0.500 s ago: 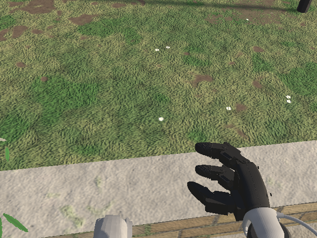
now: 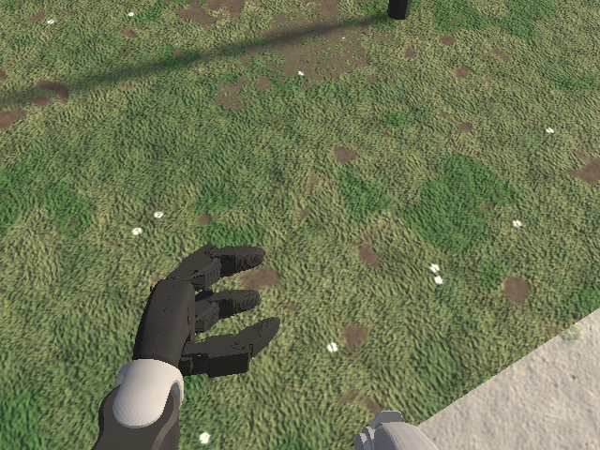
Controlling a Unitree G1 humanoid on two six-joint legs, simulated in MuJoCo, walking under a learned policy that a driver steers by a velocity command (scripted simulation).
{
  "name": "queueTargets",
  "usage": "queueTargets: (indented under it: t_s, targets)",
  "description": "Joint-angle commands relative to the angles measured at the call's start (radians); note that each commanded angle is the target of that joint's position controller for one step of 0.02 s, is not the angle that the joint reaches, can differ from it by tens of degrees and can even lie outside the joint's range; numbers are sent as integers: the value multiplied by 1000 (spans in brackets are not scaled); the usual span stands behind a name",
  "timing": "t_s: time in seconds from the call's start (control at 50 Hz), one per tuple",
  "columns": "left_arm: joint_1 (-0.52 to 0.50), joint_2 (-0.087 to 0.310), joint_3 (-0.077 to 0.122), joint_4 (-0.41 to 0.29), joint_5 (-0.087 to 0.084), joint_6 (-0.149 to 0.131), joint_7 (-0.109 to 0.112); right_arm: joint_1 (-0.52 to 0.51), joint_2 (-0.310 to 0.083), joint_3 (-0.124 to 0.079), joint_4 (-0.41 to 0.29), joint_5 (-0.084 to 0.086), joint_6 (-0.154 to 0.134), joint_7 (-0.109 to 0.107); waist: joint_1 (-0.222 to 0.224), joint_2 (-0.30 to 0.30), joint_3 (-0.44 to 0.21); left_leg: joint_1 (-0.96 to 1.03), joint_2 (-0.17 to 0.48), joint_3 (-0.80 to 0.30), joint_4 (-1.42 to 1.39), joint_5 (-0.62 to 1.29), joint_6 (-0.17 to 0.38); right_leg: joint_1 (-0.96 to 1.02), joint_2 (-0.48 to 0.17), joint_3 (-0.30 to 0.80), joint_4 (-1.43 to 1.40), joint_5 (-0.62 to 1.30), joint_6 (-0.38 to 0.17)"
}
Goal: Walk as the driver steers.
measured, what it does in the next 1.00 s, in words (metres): climbs, turning left: left foot, then right foot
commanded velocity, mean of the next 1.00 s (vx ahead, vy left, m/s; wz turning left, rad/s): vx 0.11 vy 0.00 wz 0.67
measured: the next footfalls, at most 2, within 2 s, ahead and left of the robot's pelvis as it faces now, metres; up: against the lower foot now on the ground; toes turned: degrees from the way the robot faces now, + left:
left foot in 0.50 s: +0.29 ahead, +0.19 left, +0.18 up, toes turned +27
right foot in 0.94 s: +0.38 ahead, +0.04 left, +0.18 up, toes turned +43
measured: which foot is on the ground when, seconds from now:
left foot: down 0.00-0.00, up 0.02-0.48, down 0.50-0.94, up 0.96-1.00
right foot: down 0.00-0.50, up 0.52-0.92, down 0.94-1.00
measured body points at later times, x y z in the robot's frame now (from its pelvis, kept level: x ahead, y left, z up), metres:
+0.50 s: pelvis +0.21 +0.05 +0.14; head +0.20 +0.07 +0.59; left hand +0.23 +0.34 +0.03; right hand +0.46 -0.12 +0.06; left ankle +0.25 +0.17 -0.58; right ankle +0.21 -0.09 -0.58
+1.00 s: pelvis +0.26 +0.06 +0.15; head +0.29 +0.05 +0.60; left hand +0.21 +0.34 +0.06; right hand +0.55 -0.02 +0.04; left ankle +0.24 +0.17 -0.57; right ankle +0.35 +0.01 -0.58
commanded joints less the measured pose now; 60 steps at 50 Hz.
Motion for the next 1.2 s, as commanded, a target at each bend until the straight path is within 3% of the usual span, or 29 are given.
queueTargets:
  t_s: [0.02, 0.04, 0.06, 0.08, 0.12, 0.14, 0.16, 0.2, 0.24, 0.32, 0.4, 0.48, 0.5, 0.52, 0.54, 0.56, 0.6, 0.64, 0.72, 0.86, 0.92, 0.94, 0.96, 0.98, 1.0, 1.02, 1.06, 1.1, 1.2]
  targets:
    - [544, 357, 144, 138, 51, -5, 5, -99, -188, -50, -252, 49, -50, 45, 231, -271, -623, -586, -210, -157, 1153, -174, -28, 1319, -374, 642, -549, 716, -201]
    - [535, 339, 153, 103, 57, -3, 13, -73, -195, -61, -259, 13, -42, 40, 217, -154, -769, -579, -274, -378, 1577, -186, -18, 1222, -415, 797, -634, 943, -229]
    - [415, 306, 144, 129, 44, -19, 12, -123, -119, -60, -312, 1, -21, 25, 127, -60, -668, -679, -228, -392, 1661, -111, -27, 1114, -409, 743, -660, 752, -196]
    - [375, 237, 133, 177, 20, -34, 7, -121, -80, -52, -328, -24, 4, 4, 75, 45, -499, -741, -150, -328, 1590, -73, -14, 1003, -394, 655, -654, 532, -145]
    - [341, 125, 111, 250, 8, -54, 17, -170, -46, -39, -362, -70, 49, -26, 22, 11, -180, -831, -108, -323, 1518, -108, 9, 760, -322, 486, -686, 368, -78]
    - [357, 108, 108, 282, 5, -56, 22, -187, -49, -35, -397, -82, 69, -30, 2, -7, -128, -860, -103, -317, 1503, -159, 19, 722, -313, 411, -718, 379, -68]
    - [374, 88, 102, 293, 12, -67, 28, -206, -43, -29, -406, -70, 79, -32, -6, -6, -115, -849, -98, -328, 1432, -176, 17, 703, -330, 365, -759, 473, -66]
    - [370, 123, 107, 293, 22, -82, 29, -218, -76, -41, -414, -55, 110, -40, -24, 17, -93, -829, -92, -313, 1232, -243, 5, 714, -359, 254, -859, 610, -66]
    - [389, 163, 109, 302, 26, -95, 33, -232, -88, -48, -410, -61, 127, -44, -18, -58, -86, -814, -87, -255, 1136, -172, -2, 743, -361, 112, -911, 768, -69]
    - [372, 209, 110, 297, 20, -92, 45, -332, -64, -36, -433, -64, 143, -11, -15, -98, -88, -714, -64, -186, 824, 60, 23, 785, -294, -104, -943, 500, 12]
    - [404, 283, 133, 269, 25, -60, 42, -436, -102, -44, -480, -51, 162, 26, 40, -165, -50, -568, -70, -93, 554, -6, 34, 834, -346, -160, -942, 308, 52]
    - [456, 319, 152, 260, 0, 7, 38, -377, -140, -66, -494, -69, 142, 17, 34, -103, -49, -476, -140, -47, 351, -157, 59, 927, -365, -195, -661, 407, 106]
    - [503, 314, 154, 267, 0, 27, 30, -271, -169, -79, -464, -82, 123, 2, -5, 15, -78, -361, -162, -132, 231, -61, 74, 864, -313, -206, -439, 298, 144]
    - [501, 270, 145, 210, 12, 37, 26, -240, -293, -107, -485, -85, 113, -8, 9, 224, -50, -273, 43, -488, 210, 348, 125, 606, -212, -209, -169, -193, 199]
    - [472, 219, 130, 117, 11, 51, 27, -248, -391, -136, -517, -56, 122, -16, 33, 326, -149, -157, 162, -881, 131, 405, 317, 345, -48, -12, 20, -459, 259]
    - [433, 242, 129, 122, 23, 45, 28, -247, -363, -139, -538, -37, 131, -20, -10, 181, -203, -157, 180, -886, 61, 201, 335, 312, -83, 105, 84, -415, 258]
    - [344, 231, 123, 121, 10, 24, 36, -350, -267, -105, -547, -58, 152, -31, 28, 110, -102, -317, 76, -695, 57, 9, 276, 354, -103, 145, 2, -243, 233]
    - [349, 244, 126, 125, 25, 37, 45, -406, -209, -84, -558, -52, 152, -29, 59, 111, -117, -412, 9, -616, 61, 44, 231, 450, -95, 146, -67, -156, 216]
    - [340, 204, 103, 127, 19, 60, 57, -359, -230, -90, -545, -63, 144, -27, 40, 39, -175, -392, -20, -640, 93, 90, 224, 475, -47, 157, -179, -133, 200]
    - [354, 196, 85, 134, 7, 72, 67, -376, -207, -68, -532, -73, 158, -13, 16, 121, -158, -448, -46, -651, 122, 82, 185, 647, -5, 113, -429, -136, 158]
    - [445, 187, 84, 154, 1, 59, 70, -419, -200, -61, -524, -55, 168, -9, 63, 124, -138, -499, -73, -665, 167, 74, 131, 830, 8, 90, -701, -26, 126]
    - [445, 207, 89, 148, 15, 52, 72, -411, -174, -53, -521, -45, 168, -12, 63, 64, -116, -554, -112, -638, 218, -50, 82, 891, -44, 151, -828, -3, 105]
    - [418, 260, 89, 121, 41, 42, 75, -352, -88, -27, -526, -47, 164, -14, 23, -166, -137, -603, -210, -490, 413, -309, 24, 928, -293, 427, -985, -30, 54]
    - [345, 286, 93, 100, 43, 37, 69, -384, -137, -35, -530, -60, 162, -22, 28, -276, -68, -648, -327, -346, 511, -461, -6, 782, -396, 629, -1049, 73, -54]
    - [331, 221, 75, 102, 37, 28, 60, -367, -144, -37, -505, -68, 157, -20, 8, -217, -78, -529, -254, -381, 568, -420, -23, 717, -378, 635, -1071, 109, -93]
    - [289, 159, 55, 115, 26, 20, 51, -358, -132, -28, -474, -60, 154, -13, -23, -145, -73, -460, -206, -338, 528, -330, -32, 697, -299, 524, -1046, 103, -62]
    - [305, 262, 95, 124, 16, 18, 41, -412, -134, -27, -475, -61, 149, -13, 11, -162, -55, -500, -227, -260, 499, -281, -42, 788, -176, 416, -951, 256, -9]
    - [416, 327, 131, 146, 7, 27, 35, -434, -151, -30, -476, -57, 149, -17, 55, -139, -97, -603, -248, -240, 548, -354, -54, 941, -179, 460, -886, 404, -29]
    - [483, 315, 164, 151, 7, 50, 39, -513, -128, -14, -514, -36, 144, -37, 87, -159, -129, -677, -243, -263, 549, -413, -65, 1025, -172, 579, -877, 333, -52]
Velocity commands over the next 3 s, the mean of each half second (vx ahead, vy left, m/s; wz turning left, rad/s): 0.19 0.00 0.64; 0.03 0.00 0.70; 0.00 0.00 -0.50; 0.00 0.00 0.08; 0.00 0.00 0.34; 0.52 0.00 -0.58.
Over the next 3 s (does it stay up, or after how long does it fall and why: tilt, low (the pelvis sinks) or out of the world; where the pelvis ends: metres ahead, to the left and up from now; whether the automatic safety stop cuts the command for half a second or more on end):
stays up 0.39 0.06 0.14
